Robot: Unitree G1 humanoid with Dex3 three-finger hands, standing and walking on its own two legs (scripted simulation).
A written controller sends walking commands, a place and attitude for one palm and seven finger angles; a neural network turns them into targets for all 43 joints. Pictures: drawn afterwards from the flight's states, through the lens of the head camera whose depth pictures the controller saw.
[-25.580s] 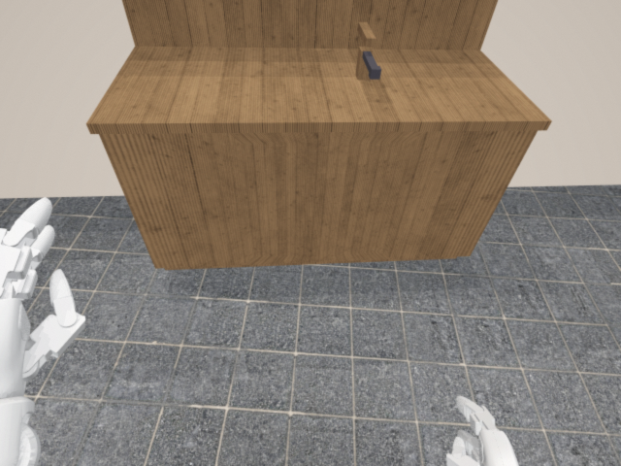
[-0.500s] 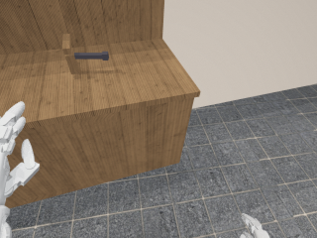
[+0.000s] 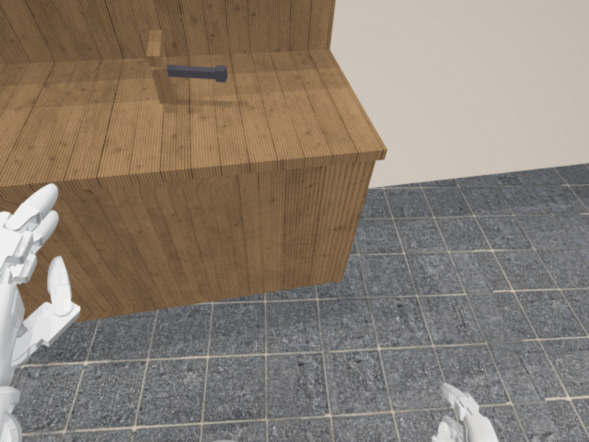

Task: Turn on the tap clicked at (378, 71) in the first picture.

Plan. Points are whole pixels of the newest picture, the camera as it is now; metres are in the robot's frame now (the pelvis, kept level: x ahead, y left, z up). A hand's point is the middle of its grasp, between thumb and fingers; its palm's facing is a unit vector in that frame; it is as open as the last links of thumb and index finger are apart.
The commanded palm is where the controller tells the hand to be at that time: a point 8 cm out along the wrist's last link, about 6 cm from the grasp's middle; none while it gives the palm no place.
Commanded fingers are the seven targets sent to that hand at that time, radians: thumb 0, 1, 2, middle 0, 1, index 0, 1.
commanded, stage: stop stepping back and stand still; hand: left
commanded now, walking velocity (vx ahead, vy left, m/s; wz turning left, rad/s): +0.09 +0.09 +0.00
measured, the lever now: (221, 73) +0.89 +0.22 +0.04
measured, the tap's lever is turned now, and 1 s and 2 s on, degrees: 77 77 77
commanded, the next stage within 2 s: stand and check the lever's angle in 0.22 s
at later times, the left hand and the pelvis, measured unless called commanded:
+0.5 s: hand (59, 278) +0.23 +0.24 +0.17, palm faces +0.37 -0.84 -0.39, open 7.5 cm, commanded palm +0.18 +0.29 +0.18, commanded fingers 0.00 0.90 0.90 -0.20 -0.30 -0.20 -0.30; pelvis +0.02 +0.01 +0.00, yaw +1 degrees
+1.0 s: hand (52, 243) +0.27 +0.26 +0.18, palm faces +0.39 -0.84 -0.38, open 7.4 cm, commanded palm +0.22 +0.30 +0.18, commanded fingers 0.00 0.90 0.90 -0.20 -0.30 -0.20 -0.30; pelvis +0.06 +0.02 +0.01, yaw +0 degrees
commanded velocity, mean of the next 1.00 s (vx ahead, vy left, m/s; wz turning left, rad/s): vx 0.00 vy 0.00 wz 0.00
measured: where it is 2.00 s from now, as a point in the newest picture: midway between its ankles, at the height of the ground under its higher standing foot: outside the picture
